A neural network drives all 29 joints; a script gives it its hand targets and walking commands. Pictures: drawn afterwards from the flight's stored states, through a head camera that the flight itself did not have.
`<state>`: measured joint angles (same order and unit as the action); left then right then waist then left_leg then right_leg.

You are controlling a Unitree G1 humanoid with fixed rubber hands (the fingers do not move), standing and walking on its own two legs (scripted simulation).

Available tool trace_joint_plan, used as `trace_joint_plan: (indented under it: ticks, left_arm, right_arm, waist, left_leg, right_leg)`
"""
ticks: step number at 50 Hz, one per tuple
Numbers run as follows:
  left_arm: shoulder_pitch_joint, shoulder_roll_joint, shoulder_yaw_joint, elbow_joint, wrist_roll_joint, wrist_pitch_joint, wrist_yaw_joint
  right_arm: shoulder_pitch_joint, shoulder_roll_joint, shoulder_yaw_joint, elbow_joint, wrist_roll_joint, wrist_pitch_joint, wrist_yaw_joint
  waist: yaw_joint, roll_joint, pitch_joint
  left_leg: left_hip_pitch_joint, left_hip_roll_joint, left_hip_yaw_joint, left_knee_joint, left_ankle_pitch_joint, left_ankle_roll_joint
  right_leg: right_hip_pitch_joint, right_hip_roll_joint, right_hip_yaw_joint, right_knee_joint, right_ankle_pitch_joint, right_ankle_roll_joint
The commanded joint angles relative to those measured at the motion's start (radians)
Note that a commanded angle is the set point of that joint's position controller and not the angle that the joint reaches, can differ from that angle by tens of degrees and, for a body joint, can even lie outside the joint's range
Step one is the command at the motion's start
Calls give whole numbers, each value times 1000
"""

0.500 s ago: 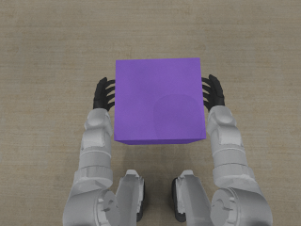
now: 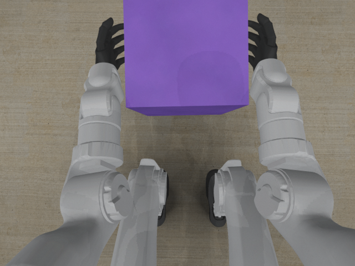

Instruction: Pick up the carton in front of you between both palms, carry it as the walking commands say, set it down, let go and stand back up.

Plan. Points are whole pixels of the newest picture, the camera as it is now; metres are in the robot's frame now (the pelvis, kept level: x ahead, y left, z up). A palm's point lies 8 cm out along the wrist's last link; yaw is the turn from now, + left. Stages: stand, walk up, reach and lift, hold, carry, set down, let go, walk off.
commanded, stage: set down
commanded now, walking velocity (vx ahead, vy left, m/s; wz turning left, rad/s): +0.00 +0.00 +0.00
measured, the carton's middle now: (184, 67) +0.52 +0.02 -0.18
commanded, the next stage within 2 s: none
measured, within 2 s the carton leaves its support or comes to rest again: rests again in 0.86 s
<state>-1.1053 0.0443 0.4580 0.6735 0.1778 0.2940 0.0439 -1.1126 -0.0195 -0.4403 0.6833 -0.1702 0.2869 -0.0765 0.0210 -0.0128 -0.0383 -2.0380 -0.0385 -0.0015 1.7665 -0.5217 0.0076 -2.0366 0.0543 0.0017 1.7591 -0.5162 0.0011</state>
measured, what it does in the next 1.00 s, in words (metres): lowers itself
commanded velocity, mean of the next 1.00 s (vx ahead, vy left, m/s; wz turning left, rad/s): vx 0.00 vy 0.00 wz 0.00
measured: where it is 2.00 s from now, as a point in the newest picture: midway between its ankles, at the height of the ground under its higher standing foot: (187, 207)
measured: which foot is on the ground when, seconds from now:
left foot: down 0.00-1.00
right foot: down 0.00-1.00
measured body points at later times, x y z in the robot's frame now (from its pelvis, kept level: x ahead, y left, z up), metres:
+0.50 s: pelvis +0.00 +0.00 -0.10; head +0.38 +0.01 +0.14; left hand +0.56 +0.18 -0.27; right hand +0.57 -0.13 -0.27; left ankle +0.10 +0.11 -0.46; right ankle +0.10 -0.11 -0.46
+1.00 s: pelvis -0.01 +0.00 -0.13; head +0.36 +0.01 +0.11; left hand +0.55 +0.18 -0.30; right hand +0.56 -0.13 -0.30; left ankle +0.09 +0.11 -0.46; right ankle +0.10 -0.11 -0.46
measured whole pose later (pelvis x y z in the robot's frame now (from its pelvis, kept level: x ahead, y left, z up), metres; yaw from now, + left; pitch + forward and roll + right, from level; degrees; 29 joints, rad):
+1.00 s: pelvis -0.01 +0.00 -0.13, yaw +0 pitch +35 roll +0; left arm -1.48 0.28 0.29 0.95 -0.02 0.23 0.06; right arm -1.50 -0.24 -0.27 0.97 0.02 0.22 -0.11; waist 0.02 -0.02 0.43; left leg -2.23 -0.04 0.02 2.24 -0.61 0.01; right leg -2.23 0.07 -0.01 2.23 -0.61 0.00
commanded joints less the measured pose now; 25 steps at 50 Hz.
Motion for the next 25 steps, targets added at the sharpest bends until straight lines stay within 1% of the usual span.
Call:
trace_joint_plan:
  ticks: [1,5,10,21,25]
  left_arm:
    - [-645,-868,-485,22,-112,-4,-222]
    - [-701,-842,-473,37,-120,-2,-229]
    - [-768,-806,-493,36,-152,-11,-236]
    - [-883,-715,-568,28,-256,-45,-236]
    - [-936,-702,-617,-6,-311,-57,-226]
  right_arm:
    - [-657,866,477,17,106,-8,209]
    - [-715,842,466,34,116,-5,217]
    - [-781,810,483,40,148,-12,222]
    - [-897,731,555,37,245,-46,213]
    - [-951,720,601,5,298,-62,204]
  waist:
    - [12,9,-1063]
    - [14,9,-1041]
    - [16,6,-1041]
    - [19,8,-1049]
    - [19,16,-1140]
  left_leg:
    - [557,-112,35,-112,261,-27]
    - [520,-107,39,-56,259,-23]
    - [499,-99,43,20,286,-20]
    - [497,-76,39,185,385,-21]
    - [565,-70,37,238,468,-23]
  right_leg:
    - [532,121,-44,-89,231,19]
    - [488,115,-50,-30,230,16]
    - [468,106,-53,51,257,15]
    - [469,84,-52,220,348,10]
    - [509,82,-54,271,412,8]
